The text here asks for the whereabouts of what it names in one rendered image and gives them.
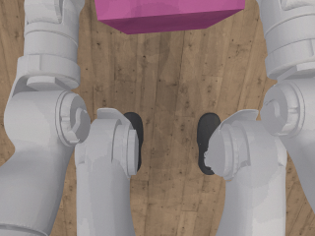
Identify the right robot upper arm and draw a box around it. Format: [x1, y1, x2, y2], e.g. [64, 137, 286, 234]
[260, 78, 315, 213]

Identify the left robot forearm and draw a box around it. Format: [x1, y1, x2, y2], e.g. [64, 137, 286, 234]
[3, 0, 86, 137]

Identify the carton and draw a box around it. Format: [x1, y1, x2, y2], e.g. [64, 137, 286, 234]
[94, 0, 245, 34]

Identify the left robot shin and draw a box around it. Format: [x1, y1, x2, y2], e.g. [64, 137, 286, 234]
[74, 107, 134, 168]

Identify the right robot forearm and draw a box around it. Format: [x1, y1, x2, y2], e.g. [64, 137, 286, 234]
[256, 0, 315, 82]

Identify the left robot upper arm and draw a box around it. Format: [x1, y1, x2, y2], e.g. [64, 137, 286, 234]
[0, 89, 91, 236]

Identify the robot left foot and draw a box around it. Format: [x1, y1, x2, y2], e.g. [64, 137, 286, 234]
[123, 112, 144, 172]

